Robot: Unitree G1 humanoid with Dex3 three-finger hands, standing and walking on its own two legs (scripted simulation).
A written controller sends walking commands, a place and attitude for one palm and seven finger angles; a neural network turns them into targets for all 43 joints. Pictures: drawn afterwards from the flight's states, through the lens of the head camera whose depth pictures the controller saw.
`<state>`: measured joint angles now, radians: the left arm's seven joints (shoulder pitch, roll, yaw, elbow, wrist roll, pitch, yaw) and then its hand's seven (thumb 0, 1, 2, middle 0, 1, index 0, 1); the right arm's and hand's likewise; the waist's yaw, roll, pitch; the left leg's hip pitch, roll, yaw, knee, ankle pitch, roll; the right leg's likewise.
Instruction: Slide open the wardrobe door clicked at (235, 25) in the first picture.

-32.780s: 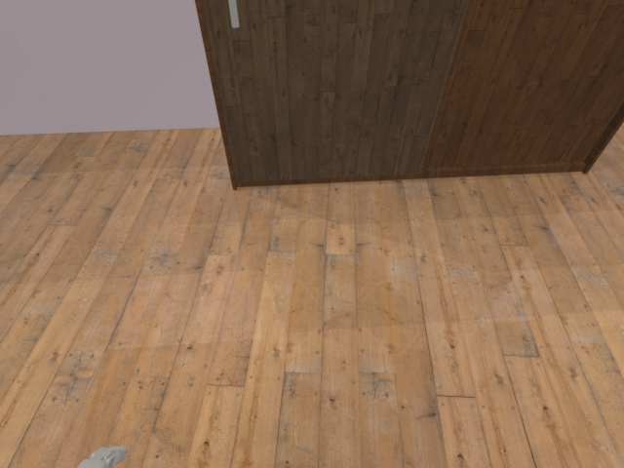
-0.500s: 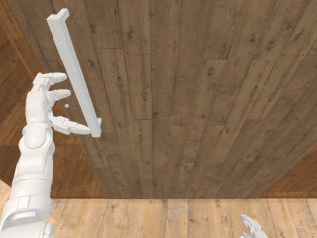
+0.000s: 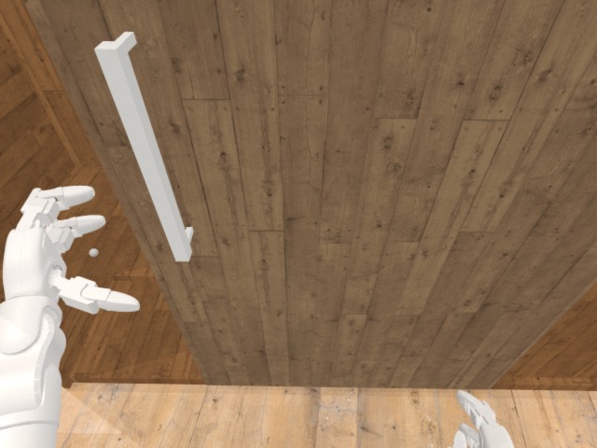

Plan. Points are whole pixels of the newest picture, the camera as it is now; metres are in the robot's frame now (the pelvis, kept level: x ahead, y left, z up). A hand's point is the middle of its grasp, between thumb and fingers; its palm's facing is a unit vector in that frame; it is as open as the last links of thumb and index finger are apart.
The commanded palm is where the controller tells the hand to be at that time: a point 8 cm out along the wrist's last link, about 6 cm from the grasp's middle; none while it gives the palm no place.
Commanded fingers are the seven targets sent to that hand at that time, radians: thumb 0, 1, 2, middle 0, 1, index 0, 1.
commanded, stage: slip the hand off the handle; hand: left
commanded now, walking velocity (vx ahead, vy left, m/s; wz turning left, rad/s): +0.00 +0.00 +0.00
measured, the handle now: (160, 167) +0.42 +0.25 +0.18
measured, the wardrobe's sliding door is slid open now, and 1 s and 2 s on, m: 0.46 0.46 0.46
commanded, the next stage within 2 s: draw the hand back to the body in 0.24 s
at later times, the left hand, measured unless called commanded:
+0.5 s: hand (87, 290) +0.23 +0.26 +0.15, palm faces +0.18 -0.98 -0.04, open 14.7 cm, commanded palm +0.19 +0.31 +0.15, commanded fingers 0.00 -0.55 0.20 -0.25 -1.15 -0.25 -1.15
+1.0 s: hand (55, 302) +0.21 +0.27 +0.17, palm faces +0.39 -0.89 -0.24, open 14.0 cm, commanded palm +0.16 +0.30 +0.17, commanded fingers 0.00 -0.08 0.43 -0.23 -0.87 -0.23 -0.87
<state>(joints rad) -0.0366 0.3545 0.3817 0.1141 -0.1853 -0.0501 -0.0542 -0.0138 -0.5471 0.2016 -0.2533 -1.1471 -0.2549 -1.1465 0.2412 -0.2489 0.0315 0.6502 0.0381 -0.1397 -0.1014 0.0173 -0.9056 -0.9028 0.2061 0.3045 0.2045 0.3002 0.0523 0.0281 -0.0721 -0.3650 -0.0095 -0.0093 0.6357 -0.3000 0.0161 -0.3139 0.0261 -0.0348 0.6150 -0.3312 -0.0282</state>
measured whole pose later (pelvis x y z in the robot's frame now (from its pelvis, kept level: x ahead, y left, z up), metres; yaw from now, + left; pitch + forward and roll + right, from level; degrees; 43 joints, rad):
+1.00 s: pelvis -0.01 +0.00 +0.01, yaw +1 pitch -4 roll -1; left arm 0.26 0.36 0.34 -0.25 -0.19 0.01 -0.02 -0.01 -0.38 0.28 -0.25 -1.05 -0.25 -1.05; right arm 0.20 -0.23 0.07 0.65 0.02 -0.25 -0.10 0.02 -0.90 -0.90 0.21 0.30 0.21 0.30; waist 0.07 0.04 -0.02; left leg -0.24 -0.02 -0.03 0.55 -0.25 0.02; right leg -0.18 0.02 -0.05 0.52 -0.28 -0.03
